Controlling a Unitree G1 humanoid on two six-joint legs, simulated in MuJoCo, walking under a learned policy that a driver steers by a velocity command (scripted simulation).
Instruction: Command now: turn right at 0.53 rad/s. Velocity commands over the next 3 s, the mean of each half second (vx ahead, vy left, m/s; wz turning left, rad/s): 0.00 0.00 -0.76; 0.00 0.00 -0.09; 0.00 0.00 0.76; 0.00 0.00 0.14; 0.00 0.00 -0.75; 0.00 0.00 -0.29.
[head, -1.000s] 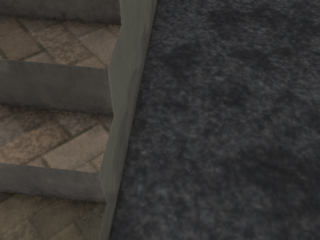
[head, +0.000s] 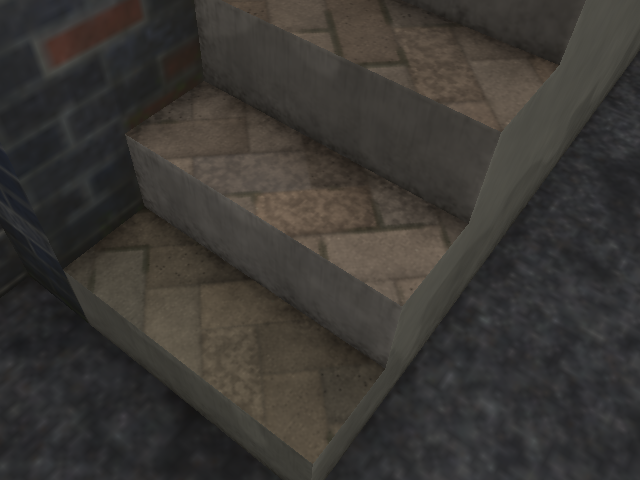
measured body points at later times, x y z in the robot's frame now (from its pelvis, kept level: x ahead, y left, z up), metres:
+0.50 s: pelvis -0.02 -0.06 +0.00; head +0.01 -0.11 +0.45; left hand +0.21 +0.17 -0.09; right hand -0.02 -0.37 -0.13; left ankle +0.07 +0.10 -0.67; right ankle -0.04 -0.11 -0.74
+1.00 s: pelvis +0.03 -0.04 +0.00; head +0.07 -0.03 +0.45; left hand +0.26 +0.15 -0.12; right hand -0.01 -0.33 -0.11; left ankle +0.09 +0.05 -0.74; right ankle -0.05 -0.13 -0.70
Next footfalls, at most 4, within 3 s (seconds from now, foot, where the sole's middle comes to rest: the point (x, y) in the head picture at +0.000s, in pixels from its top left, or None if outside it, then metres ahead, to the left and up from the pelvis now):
0.22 right None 0.00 -0.12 -0.78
0.84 left None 0.13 0.03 -0.78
1.20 right None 0.03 -0.16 -0.78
1.66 left None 0.05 0.05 -0.78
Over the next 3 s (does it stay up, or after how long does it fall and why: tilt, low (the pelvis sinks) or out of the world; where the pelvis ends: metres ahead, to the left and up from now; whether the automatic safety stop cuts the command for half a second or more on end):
stays up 0.05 -0.05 0.00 its command is cut before an obstacle from the start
